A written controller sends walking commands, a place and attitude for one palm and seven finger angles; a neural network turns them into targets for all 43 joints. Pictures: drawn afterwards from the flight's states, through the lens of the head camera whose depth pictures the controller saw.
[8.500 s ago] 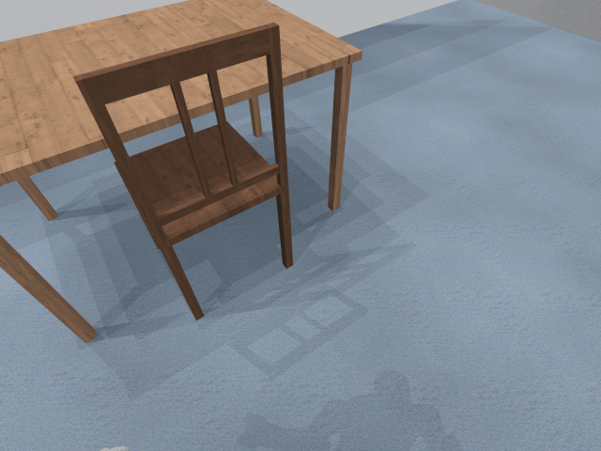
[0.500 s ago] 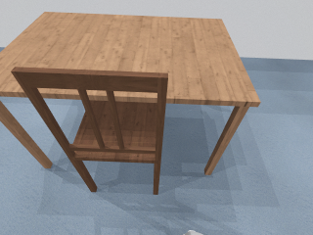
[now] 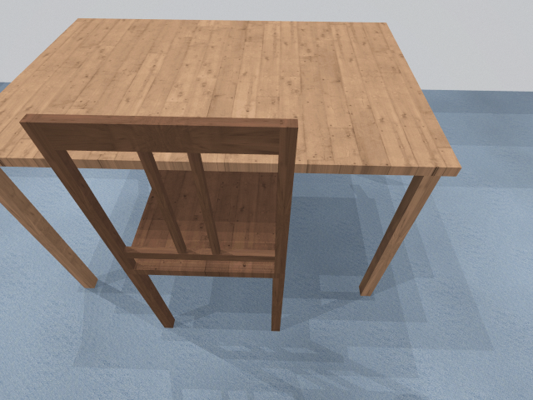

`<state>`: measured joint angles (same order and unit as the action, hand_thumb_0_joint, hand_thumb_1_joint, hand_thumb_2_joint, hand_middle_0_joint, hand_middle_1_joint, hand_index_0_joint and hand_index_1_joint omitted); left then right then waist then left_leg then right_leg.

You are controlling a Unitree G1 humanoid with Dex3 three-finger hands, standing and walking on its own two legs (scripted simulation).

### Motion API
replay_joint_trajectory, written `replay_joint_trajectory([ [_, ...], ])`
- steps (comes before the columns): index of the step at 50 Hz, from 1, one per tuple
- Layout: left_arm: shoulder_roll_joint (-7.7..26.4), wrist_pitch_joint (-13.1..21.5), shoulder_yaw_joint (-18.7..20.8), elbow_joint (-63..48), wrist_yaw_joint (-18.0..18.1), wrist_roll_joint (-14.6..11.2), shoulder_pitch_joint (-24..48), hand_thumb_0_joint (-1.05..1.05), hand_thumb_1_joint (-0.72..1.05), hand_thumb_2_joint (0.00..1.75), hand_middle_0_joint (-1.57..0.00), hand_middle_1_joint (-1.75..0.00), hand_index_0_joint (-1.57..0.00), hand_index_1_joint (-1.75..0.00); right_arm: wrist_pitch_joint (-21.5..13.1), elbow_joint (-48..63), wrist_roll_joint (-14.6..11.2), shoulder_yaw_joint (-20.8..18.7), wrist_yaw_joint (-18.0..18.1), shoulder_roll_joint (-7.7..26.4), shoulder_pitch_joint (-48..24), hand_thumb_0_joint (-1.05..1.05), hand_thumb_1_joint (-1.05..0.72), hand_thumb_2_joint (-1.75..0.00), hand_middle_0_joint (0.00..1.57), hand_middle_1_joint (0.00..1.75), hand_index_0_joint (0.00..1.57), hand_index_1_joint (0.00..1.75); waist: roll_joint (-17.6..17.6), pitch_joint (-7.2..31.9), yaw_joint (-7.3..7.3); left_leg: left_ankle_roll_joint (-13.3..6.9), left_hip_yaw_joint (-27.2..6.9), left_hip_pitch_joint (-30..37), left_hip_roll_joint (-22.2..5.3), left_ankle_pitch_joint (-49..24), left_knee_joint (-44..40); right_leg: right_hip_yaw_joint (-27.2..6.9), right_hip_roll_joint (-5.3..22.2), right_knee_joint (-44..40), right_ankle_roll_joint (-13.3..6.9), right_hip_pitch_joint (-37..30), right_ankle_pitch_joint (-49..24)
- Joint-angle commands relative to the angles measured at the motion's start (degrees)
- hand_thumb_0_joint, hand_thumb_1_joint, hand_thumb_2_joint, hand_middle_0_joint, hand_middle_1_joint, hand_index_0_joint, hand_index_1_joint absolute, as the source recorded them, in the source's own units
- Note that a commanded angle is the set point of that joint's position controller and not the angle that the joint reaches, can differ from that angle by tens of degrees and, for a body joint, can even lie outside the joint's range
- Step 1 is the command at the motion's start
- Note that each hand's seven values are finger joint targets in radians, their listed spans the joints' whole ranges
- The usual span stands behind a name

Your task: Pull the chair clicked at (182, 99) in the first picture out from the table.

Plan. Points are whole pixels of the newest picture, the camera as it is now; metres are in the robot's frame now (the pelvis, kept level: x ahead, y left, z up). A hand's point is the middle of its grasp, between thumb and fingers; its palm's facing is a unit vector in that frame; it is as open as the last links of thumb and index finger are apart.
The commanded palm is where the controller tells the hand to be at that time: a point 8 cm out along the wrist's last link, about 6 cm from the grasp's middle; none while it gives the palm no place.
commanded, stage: come to a stop and stand still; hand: left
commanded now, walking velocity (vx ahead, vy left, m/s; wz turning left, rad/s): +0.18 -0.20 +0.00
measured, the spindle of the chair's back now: (166, 209) +0.48 +0.23 -0.05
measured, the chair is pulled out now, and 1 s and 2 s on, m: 0.00 0.00 0.00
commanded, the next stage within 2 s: look again from close up in 0.38 s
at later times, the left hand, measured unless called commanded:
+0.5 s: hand out of the picture -0.01 +0.19 -0.16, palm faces -0.01 -0.98 -0.19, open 7.4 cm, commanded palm none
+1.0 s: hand out of the picture +0.03 +0.20 -0.15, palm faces -0.02 -0.97 -0.23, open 7.3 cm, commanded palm none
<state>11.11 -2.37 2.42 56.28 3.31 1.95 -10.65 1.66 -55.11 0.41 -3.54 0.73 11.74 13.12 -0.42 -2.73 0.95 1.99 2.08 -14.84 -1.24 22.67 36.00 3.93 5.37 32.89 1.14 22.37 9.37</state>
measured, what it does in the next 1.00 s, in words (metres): steps on the spot: right foot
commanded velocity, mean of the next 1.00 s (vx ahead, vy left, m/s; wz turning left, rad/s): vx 0.02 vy -0.04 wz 0.00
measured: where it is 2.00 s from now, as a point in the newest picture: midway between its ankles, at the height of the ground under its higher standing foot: outside the picture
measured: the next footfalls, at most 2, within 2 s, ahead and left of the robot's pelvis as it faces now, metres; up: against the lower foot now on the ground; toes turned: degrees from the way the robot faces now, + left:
right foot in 0.28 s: +0.03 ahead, -0.06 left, +0.00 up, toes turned -3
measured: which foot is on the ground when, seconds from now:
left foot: down 0.00-1.00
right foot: down 0.00-0.00, up 0.02-0.26, down 0.28-1.00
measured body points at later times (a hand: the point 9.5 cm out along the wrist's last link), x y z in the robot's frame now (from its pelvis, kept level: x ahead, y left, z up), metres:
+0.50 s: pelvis -0.02 +0.02 +0.01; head -0.01 +0.01 +0.46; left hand -0.01 +0.24 -0.14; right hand -0.02 -0.21 -0.15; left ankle -0.02 +0.13 -0.73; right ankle -0.01 -0.06 -0.73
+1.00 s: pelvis +0.00 +0.02 +0.02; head +0.01 +0.01 +0.47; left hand +0.03 +0.25 -0.13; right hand -0.01 -0.19 -0.15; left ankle -0.02 +0.13 -0.73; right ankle -0.01 -0.06 -0.73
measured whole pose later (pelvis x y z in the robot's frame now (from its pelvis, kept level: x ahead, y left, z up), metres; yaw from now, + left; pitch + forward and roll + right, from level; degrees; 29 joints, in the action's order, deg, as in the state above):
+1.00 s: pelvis +0.00 +0.02 +0.02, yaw -2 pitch -1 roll +1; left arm 8.7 0.9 -0.3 61.9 2.2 0.6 -16.0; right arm -1.1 -64.1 0.6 1.3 1.7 8.9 16.6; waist -1.4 -0.8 0.7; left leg -0.8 3.2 -6.7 0.6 14.5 21.9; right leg 1.9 -2.1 24.2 -3.2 9.7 13.8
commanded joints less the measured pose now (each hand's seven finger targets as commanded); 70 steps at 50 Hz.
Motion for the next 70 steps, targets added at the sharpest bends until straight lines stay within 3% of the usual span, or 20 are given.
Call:
replay_joint_trajectory([
  [1,3.7,-0.3,0.3,-5.0,-1.1,-1.2,-5.5,0.0,0.9,0.9,-0.2,-0.3,-0.2,-0.3,-1.3,7.6,2.3,-0.5,0.5,10.9,1.6,0.0,-0.9,-0.9,0.2,0.3,0.2,0.3,-14.1,-0.8,-1.41,-9.5,-16.2,-11.3,-15.3,8.2,-24.1,0.3,-4.5,11.5,-1.1,-0.9,14.7],
  [2,4.2,-1.0,0.6,-4.4,-1.5,-0.1,-3.4,0.0,0.9,0.9,-0.2,-0.3,-0.2,-0.3,-1.3,7.5,2.3,-0.5,0.4,10.1,0.4,0.0,-0.9,-0.9,0.2,0.3,0.2,0.3,-14.0,-6.3,-0.38,-9.7,-18.8,-14.0,-13.9,13.1,-26.6,-0.8,-5.5,18.3,-1.9,1.5,16.1],
  [3,4.6,-1.0,0.8,-4.7,-1.9,0.3,-4.6,0.0,0.9,0.9,-0.2,-0.3,-0.2,-0.3,-1.1,7.5,2.2,-0.2,0.5,10.4,-0.4,0.0,-0.9,-0.9,0.2,0.3,0.2,0.3,-13.1,-8.6,-0.88,-10.1,-18.2,-15.1,-13.8,14.3,-26.5,-3.7,-5.1,23.7,-2.1,4.4,14.7],
  [5,5.1,-0.2,0.7,-5.1,-2.8,0.2,-6.3,0.0,0.9,0.9,-0.2,-0.3,-0.2,-0.3,-1.4,7.3,2.1,0.5,0.4,9.4,-0.4,0.0,-0.9,-0.9,0.2,0.3,0.2,0.3,-8.5,-10.1,-1.61,-11.5,-16.5,-12.9,-14.2,12.1,-25.5,-4.1,-4.9,28.2,-2.6,7.4,12.9],
  [9,4.7,0.9,0.6,-6.8,-3.6,0.0,-7.4,0.0,0.9,0.9,-0.2,-0.3,-0.2,-0.3,-2.1,6.7,2.3,-0.3,0.8,11.6,3.4,0.0,-0.9,-0.9,0.2,0.3,0.2,0.3,-3.3,-4.8,-0.32,-12.7,-16.7,-5.2,-16.3,6.5,-22.5,-2.8,-4.4,13.5,-3.0,2.9,16.9],
  [12,3.1,1.6,0.4,-5.4,-3.6,0.1,-12.5,0.0,0.9,0.9,-0.2,-0.3,-0.2,-0.3,-1.8,6.1,1.8,0.2,1.0,10.8,3.5,0.0,-0.9,-0.9,0.2,0.3,0.2,0.3,-1.5,-2.0,-1.86,-10.0,-12.9,-7.0,-12.6,4.6,-16.9,-3.1,-6.3,-3.4,-3.7,-7.4,9.8],
  [13,3.9,2.1,0.4,-5.2,-3.4,0.2,-13.6,0.0,0.9,0.9,-0.2,-0.3,-0.2,-0.3,-1.9,6.1,1.4,0.7,0.9,9.0,3.7,0.0,-0.9,-0.9,0.2,0.3,0.2,0.3,1.2,-0.9,-1.91,-7.9,-9.2,-8.0,-8.6,4.8,-12.7,-8.3,-4.1,-9.2,-4.7,-9.7,10.3],
  [14,5.5,2.6,0.2,-4.9,-3.0,0.2,-13.6,0.0,0.9,0.9,-0.2,-0.3,-0.2,-0.3,-2.0,6.2,0.9,1.5,0.8,6.3,3.8,0.0,-0.9,-0.9,0.2,0.3,0.2,0.3,6.7,-0.9,-1.24,-5.6,-3.2,-9.0,-3.0,3.6,-6.2,-17.6,1.4,-13.8,-7.5,-9.3,12.3],
  [15,7.0,3.0,0.0,-4.6,-2.8,-0.2,-11.9,0.0,0.9,0.9,-0.2,-0.3,-0.2,-0.3,-1.8,5.4,0.8,2.3,0.7,3.5,5.0,0.0,-0.9,-0.9,0.2,0.3,0.2,0.3,7.6,0.0,0.38,-3.7,0.8,-6.3,0.6,3.5,-1.9,-23.5,6.7,-18.6,-10.7,-6.2,17.4],
  [16,7.6,3.6,0.3,-4.6,-2.4,-0.4,-11.3,0.0,0.9,0.9,-0.2,-0.3,-0.2,-0.3,-1.4,4.4,0.8,2.3,0.6,3.5,5.1,0.0,-0.9,-0.9,0.2,0.3,0.2,0.3,11.4,1.6,0.14,-3.0,0.6,-5.4,1.2,4.4,4.6,-27.5,8.3,-22.2,-12.6,-5.6,20.0],
  [18,6.3,3.9,0.1,-4.1,-1.8,-0.4,-9.3,0.0,0.9,0.9,-0.2,-0.3,-0.2,-0.3,-1.5,2.7,0.6,2.2,0.4,3.7,5.1,0.0,-0.9,-0.9,0.2,0.3,0.2,0.3,9.3,-0.2,0.6,-3.0,-1.4,-6.8,0.3,3.7,9.4,-23.4,7.3,-21.2,-14.1,-6.4,9.2],
  [20,6.2,4.0,0.0,-3.5,-1.5,-0.6,-7.4,0.0,0.9,0.9,-0.2,-0.3,-0.2,-0.3,-1.6,0.6,0.3,2.6,0.4,2.2,6.9,0.0,-0.9,-0.9,0.2,0.3,0.2,0.3,4.4,0.9,1.56,-2.7,-0.3,-1.6,-0.1,1.8,1.4,-17.1,5.4,-17.8,-13.6,-6.6,2.9],
  [22,5.8,3.7,-0.3,-2.2,-1.8,-1.0,-7.2,0.0,0.9,0.9,-0.2,-0.3,-0.2,-0.3,-2.3,-1.9,0.4,3.2,0.5,1.1,8.9,0.0,-0.9,-0.9,0.2,0.3,0.2,0.3,3.3,0.4,1.55,-2.7,-0.2,5.2,0.6,-5.6,-12.6,-13.5,2.4,-13.5,-9.5,-5.0,5.8],
  [24,3.3,3.6,-0.9,-1.1,-2.1,-1.4,-8.9,0.0,0.9,0.9,-0.2,-0.3,-0.2,-0.3,-3.3,-2.7,0.7,3.3,1.0,3.1,8.4,0.0,-0.9,-0.9,0.2,0.3,0.2,0.3,-4.3,-0.3,-0.14,-4.7,-6.6,4.6,-4.7,-9.8,-16.7,-10.1,-2.5,-10.2,-5.5,-5.1,7.1],
  [25,3.0,3.5,-0.9,-0.9,-2.1,-1.3,-9.3,0.0,0.9,0.9,-0.2,-0.3,-0.2,-0.3,-3.5,-2.4,0.7,3.2,1.0,3.5,7.0,0.0,-0.9,-0.9,0.2,0.3,0.2,0.3,-4.2,-0.4,-1.02,-5.1,-7.6,1.1,-6.3,-7.4,-17.6,-8.8,-2.9,-10.8,-5.0,-7.5,7.2],
  [27,2.9,3.3,-1.3,0.6,-2.1,-1.2,-9.4,0.0,0.9,0.9,-0.2,-0.3,-0.2,-0.3,-3.5,-3.1,0.6,3.4,1.1,3.2,5.4,0.0,-0.9,-0.9,0.2,0.3,0.2,0.3,-6.3,-2.6,-1.73,-5.1,-8.7,-3.3,-5.9,-5.2,-19.4,-8.8,-2.8,-10.0,-4.9,-10.6,5.0],
  [30,2.5,4.0,-1.8,2.5,-1.9,-1.4,-10.3,0.0,0.9,0.9,-0.2,-0.3,-0.2,-0.3,-4.0,-4.4,0.3,3.9,1.3,2.2,6.5,0.0,-0.9,-0.9,0.2,0.3,0.2,0.3,-0.8,-1.0,-1.68,-4.9,-6.3,-0.7,-4.9,-12.4,-17.4,-9.2,-1.3,-11.1,-5.0,-13.1,-2.4],
  [33,2.5,4.3,-2.0,3.1,-1.7,-1.6,-9.7,0.0,0.9,0.9,-0.2,-0.3,-0.2,-0.3,-4.0,-5.8,0.2,4.0,1.5,2.2,8.1,0.0,-0.9,-0.9,0.2,0.3,0.2,0.3,0.5,1.8,-0.83,-4.1,-5.0,2.7,-4.5,-15.5,-16.0,-9.5,0.0,-11.2,-5.1,-14.3,-7.1],
  [48,2.6,4.3,-2.2,3.9,-1.1,-1.6,-8.9,0.0,0.9,0.9,-0.2,-0.3,-0.2,-0.3,-3.7,-7.9,0.1,4.1,1.5,2.0,7.5,0.0,-0.9,-0.9,0.2,0.3,0.2,0.3,0.9,0.4,-0.66,-3.7,-4.4,5.8,-4.6,-18.0,-17.6,-9.9,0.7,-12.3,-4.8,-13.6,-10.5],
  [70,2.8,4.2,-2.5,4.7,-1.0,-1.6,-10.4,0.0,0.9,0.9,-0.2,-0.3,-0.2,-0.3,-3.6,-8.5,-0.1,4.2,1.5,1.6,7.7,0.0,-0.9,-0.9,0.2,0.3,0.2,0.3,1.0,-1.6,-0.89,-3.7,-4.2,5.7,-4.5,-15.4,-18.3,-10.1,0.4,-14.4,-4.7,-12.1,-6.4],
])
